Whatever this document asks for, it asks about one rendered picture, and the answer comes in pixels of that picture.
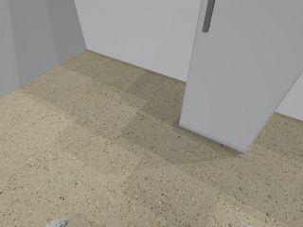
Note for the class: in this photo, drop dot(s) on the fridge door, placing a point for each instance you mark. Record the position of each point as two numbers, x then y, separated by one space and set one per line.
242 67

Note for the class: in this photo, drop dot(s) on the handle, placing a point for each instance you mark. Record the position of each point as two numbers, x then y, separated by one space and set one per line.
208 15

